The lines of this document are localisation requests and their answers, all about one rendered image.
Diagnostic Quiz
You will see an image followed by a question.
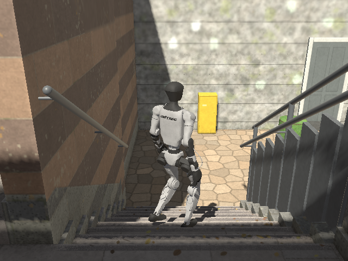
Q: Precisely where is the robot right hand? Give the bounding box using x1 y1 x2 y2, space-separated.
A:
187 169 202 187

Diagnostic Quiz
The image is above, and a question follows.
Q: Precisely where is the right robot upper arm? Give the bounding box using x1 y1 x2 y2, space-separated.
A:
182 110 196 147

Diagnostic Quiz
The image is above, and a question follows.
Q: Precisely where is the humanoid robot torso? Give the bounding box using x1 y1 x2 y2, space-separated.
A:
159 103 185 167

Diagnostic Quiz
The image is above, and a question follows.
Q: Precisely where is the robot left hand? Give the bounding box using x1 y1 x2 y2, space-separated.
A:
157 144 168 154

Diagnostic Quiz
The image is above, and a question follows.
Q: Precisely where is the right robot forearm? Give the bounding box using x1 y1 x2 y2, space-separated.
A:
185 138 199 171

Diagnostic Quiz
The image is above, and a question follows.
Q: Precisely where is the left robot forearm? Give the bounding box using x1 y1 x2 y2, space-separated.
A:
150 133 163 148

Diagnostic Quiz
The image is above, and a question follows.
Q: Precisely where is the right robot thigh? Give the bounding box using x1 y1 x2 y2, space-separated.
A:
179 157 201 196

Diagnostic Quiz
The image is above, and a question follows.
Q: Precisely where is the left robot upper arm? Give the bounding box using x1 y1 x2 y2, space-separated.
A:
150 105 164 136

